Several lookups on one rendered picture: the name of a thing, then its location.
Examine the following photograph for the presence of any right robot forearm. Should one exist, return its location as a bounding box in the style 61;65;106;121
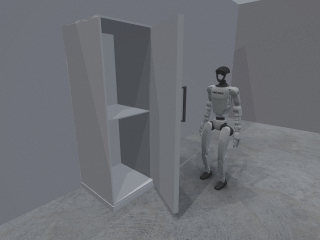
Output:
203;105;212;123

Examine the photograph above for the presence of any handle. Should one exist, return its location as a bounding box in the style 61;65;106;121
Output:
181;86;187;122

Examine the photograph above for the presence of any robot left hand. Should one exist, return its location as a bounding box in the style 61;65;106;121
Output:
232;131;241;148

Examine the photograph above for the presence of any humanoid robot head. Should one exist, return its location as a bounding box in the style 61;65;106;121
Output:
215;66;230;88

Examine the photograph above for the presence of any left robot upper arm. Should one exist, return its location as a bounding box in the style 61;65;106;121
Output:
228;86;241;113

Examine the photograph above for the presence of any left robot forearm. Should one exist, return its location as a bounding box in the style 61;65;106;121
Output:
234;106;242;132

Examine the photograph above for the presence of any fridge door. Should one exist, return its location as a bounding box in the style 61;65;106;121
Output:
150;13;184;214

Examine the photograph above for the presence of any right robot upper arm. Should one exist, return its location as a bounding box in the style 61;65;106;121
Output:
206;85;215;108

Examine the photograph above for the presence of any robot right thigh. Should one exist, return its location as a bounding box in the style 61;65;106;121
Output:
201;121;214;156

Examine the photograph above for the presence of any robot right hand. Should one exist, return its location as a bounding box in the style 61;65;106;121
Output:
199;122;206;136

